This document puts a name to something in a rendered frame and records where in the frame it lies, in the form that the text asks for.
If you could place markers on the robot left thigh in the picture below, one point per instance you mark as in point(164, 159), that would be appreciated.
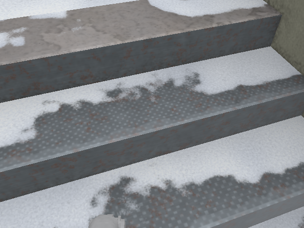
point(107, 221)

